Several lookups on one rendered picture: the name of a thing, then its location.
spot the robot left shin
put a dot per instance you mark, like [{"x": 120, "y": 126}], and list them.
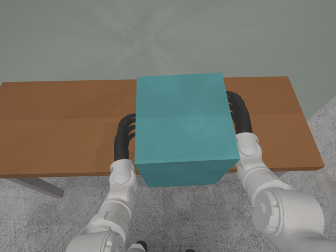
[{"x": 137, "y": 246}]

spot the right robot forearm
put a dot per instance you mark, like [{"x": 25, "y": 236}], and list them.
[{"x": 253, "y": 174}]

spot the left robot forearm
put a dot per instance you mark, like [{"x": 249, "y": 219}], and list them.
[{"x": 116, "y": 210}]

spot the robot left foot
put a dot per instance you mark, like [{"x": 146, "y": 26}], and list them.
[{"x": 143, "y": 244}]

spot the right robot upper arm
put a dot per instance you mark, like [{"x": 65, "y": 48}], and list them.
[{"x": 292, "y": 221}]

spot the carton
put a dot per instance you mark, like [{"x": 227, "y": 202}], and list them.
[{"x": 184, "y": 134}]

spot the table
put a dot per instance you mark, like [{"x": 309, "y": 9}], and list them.
[{"x": 68, "y": 128}]

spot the right robot hand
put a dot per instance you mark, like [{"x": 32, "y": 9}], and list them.
[{"x": 240, "y": 115}]

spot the left robot upper arm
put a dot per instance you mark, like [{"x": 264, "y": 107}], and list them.
[{"x": 108, "y": 241}]

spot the left robot hand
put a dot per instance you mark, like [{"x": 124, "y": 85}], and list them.
[{"x": 122, "y": 138}]

